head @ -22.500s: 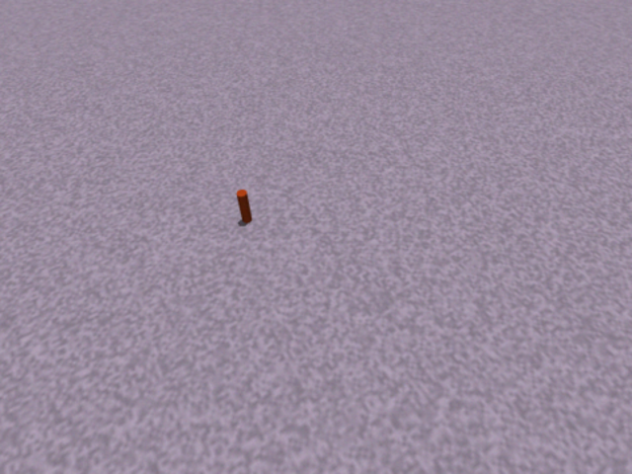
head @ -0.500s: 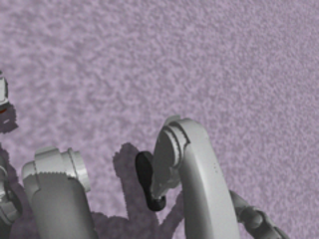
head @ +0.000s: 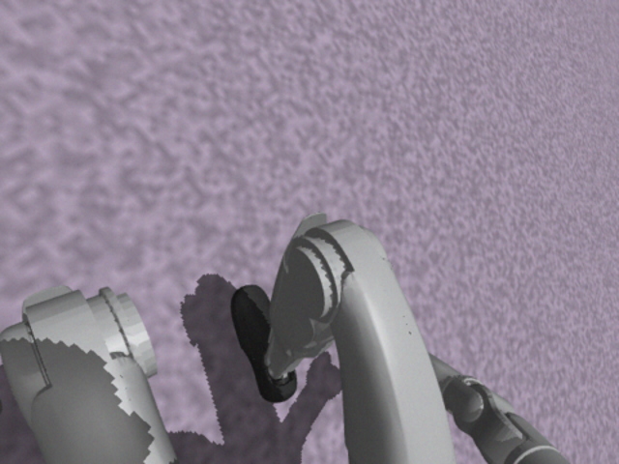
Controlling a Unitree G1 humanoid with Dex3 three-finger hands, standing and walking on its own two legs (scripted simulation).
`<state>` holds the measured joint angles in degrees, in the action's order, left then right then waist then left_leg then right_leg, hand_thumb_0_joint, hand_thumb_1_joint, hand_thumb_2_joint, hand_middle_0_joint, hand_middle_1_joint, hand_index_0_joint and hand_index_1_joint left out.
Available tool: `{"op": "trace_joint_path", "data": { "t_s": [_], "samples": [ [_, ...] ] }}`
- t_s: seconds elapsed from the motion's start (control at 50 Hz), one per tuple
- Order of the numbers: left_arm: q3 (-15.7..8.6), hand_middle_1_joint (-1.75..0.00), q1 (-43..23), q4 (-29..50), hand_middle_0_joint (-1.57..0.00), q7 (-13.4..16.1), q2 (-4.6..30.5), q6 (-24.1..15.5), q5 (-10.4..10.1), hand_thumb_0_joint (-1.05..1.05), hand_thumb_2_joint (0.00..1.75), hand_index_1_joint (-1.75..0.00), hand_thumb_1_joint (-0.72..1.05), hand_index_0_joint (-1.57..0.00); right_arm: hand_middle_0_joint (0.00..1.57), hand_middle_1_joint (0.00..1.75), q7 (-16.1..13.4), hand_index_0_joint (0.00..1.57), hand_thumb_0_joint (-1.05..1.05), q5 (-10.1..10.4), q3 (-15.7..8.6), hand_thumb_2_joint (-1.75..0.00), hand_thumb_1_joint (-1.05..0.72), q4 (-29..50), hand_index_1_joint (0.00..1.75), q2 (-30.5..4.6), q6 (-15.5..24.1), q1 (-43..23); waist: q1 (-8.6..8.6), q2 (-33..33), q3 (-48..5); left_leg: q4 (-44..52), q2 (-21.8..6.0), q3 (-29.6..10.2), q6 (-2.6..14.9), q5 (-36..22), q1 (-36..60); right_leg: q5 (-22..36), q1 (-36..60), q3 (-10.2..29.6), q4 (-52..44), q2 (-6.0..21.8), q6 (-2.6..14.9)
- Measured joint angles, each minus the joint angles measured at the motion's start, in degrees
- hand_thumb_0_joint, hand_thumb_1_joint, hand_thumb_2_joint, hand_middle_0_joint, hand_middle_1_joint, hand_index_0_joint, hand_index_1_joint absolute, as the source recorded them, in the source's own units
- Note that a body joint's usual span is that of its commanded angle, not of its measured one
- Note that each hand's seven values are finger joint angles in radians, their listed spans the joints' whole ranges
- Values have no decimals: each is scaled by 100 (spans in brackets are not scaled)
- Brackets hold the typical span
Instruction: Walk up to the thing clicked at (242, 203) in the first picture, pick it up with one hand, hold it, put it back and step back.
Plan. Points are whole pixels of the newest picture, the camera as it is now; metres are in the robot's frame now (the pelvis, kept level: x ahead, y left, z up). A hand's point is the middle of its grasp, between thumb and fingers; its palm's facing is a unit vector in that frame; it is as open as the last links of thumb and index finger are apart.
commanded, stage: lower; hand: left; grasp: from the side
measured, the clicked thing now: out of the picture +0.46 +0.27 -0.19
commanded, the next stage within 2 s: loosen in 0.50 s
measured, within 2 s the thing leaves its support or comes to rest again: rests again in 0.36 s
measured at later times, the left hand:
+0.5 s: hand out of the picture +0.47 +0.25 -0.19, palm faces +0.30 -0.95 -0.03, open 5.3 cm
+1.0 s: hand out of the picture +0.47 +0.25 -0.18, palm faces +0.31 -0.95 -0.01, open 7.8 cm
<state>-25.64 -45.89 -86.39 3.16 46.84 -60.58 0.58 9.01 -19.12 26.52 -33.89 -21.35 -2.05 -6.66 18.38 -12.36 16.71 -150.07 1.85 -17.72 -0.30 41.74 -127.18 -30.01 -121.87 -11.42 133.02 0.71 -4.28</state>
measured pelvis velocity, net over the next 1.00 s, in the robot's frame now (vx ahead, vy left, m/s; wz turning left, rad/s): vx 0.00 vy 0.01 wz -0.04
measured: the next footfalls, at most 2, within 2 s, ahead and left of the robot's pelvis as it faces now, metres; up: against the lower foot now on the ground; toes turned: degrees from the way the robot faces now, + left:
none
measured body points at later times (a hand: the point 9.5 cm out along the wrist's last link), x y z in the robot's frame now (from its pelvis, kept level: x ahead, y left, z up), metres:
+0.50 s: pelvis +0.00 +0.00 +0.00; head +0.26 +0.18 +0.32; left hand +0.45 +0.30 -0.18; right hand +0.13 -0.26 -0.04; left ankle +0.08 +0.12 -0.26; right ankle +0.16 -0.13 -0.26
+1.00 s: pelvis +0.00 +0.01 +0.00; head +0.26 +0.19 +0.32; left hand +0.45 +0.30 -0.18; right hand +0.13 -0.25 -0.03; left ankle +0.08 +0.12 -0.26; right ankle +0.16 -0.13 -0.26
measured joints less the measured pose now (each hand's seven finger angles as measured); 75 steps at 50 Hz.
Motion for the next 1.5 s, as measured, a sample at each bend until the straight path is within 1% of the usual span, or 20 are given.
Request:
{"op": "trace_joint_path", "data": {
  "t_s": [0.12, 0.24, 0.36, 0.56, 0.7, 0.78, 0.88, 0.94, 1.06, 1.32, 1.38, 1.44, 1.5],
  "samples": [
    [33, -112, -29, -114, -99, 86, 137, -102, 13, 4, 110, -110, 18, -103, 20, 30, 6, 20, -1, -49, 144, -90, -90, 84, 30, -10, -15, -68, 22, -81, 71, -31, 0, -82, 7, 15, 25, 12, 64, -68, -38, -24, -10],
    [72, -112, -34, -174, -99, 107, 246, -198, 2, 4, 110, -110, 18, -103, 20, 30, 8, 20, -1, -102, 252, -90, -90, 123, 30, -27, -27, -133, 31, -147, 145, -44, -3, -145, 4, 44, 55, 8, 113, -118, -71, -41, -21],
    [63, -112, -29, -216, -99, 137, 330, -269, -40, 4, 110, -110, 18, -103, 20, 30, -4, 20, -1, -143, 321, -90, -90, 136, 30, -38, -22, -192, 44, -205, 183, -63, -4, -206, 0, 80, 72, -3, 142, -163, -93, -55, -45],
    [90, -112, -10, -305, -99, 158, 437, -318, 4, 4, 110, -110, 18, -103, 20, 30, -24, 20, -1, -203, 405, -90, -89, 171, 30, -45, -56, -273, 66, -274, 245, -83, -6, -270, -3, 90, 119, 11, 210, -214, -121, -75, -44],
    [113, -111, -10, -373, -99, 172, 497, -374, -35, 4, 110, -109, 18, -103, 20, 30, -21, 20, -1, -230, 462, -90, -89, 200, 30, -68, -33, -281, 69, -302, 264, -86, -16, -293, 10, 66, 119, 46, 226, -234, -149, -94, -51],
    [83, -109, -30, -368, -100, 148, 488, -427, -128, 3, 102, -106, 18, -104, 20, 30, -21, 20, -1, -227, 483, -89, -90, 198, 30, -69, -3, -271, 61, -325, 262, -93, -17, -307, 15, 70, 130, 49, 243, -245, -155, -101, -59],
    [100, -100, -56, -350, -101, 111, 501, -483, -130, 2, 86, -98, 16, -103, 20, 30, -33, 20, -1, -233, 497, -89, -91, 191, 30, -53, 0, -275, 63, -344, 253, -90, -25, -311, 29, 74, 141, 50, 264, -252, -173, -109, -53],
    [116, -91, -84, -363, -96, 98, 515, -486, -102, 1, 76, -90, 10, -98, 20, 30, -40, 20, -1, -234, 501, -89, -91, 199, 30, -52, -8, -287, 65, -332, 250, -86, -26, -318, 38, 71, 140, 51, 277, -262, -189, -112, -43],
    [116, -74, -95, -390, -84, 115, 521, -453, -108, 0, 60, -74, -5, -83, 20, 30, -42, 20, -1, -228, 494, -90, -91, 225, 30, -48, -29, -294, 72, -315, 243, -65, -31, -313, 55, 67, 151, 50, 302, -264, -218, -114, -43],
    [140, -44, -124, -418, -56, 134, 520, -455, -89, -1, 38, -46, -30, -54, 20, 30, -38, 20, -1, -236, 501, -90, -92, 247, 30, -43, -50, -312, 66, -332, 244, -41, -34, -306, 51, 30, 157, 81, 305, -261, -234, -114, -34],
    [127, -38, -107, -397, -49, 128, 498, -463, -120, -1, 34, -40, -33, -47, 20, 30, -37, 20, -1, -229, 509, -90, -91, 256, 30, -48, -54, -310, 61, -323, 242, -37, -32, -312, 42, 31, 158, 80, 302, -265, -235, -112, -35],
    [40, -32, -58, -303, -41, 94, 479, -462, -128, -1, 31, -34, -35, -39, 20, 30, -45, 20, -1, -206, 511, -90, -91, 272, 30, -53, -61, -308, 57, -320, 245, -35, -34, -312, 36, 35, 162, 81, 298, -263, -232, -112, -37],
    [-162, -26, 16, -24, -34, 34, 454, -387, -100, -1, 27, -27, -37, -32, 20, 30, -65, 20, -1, -168, 460, -90, -91, 282, 30, -50, -78, -280, 33, -304, 257, -34, -39, -296, 44, 33, 159, 81, 292, -251, -226, -112, -45]
  ]
}}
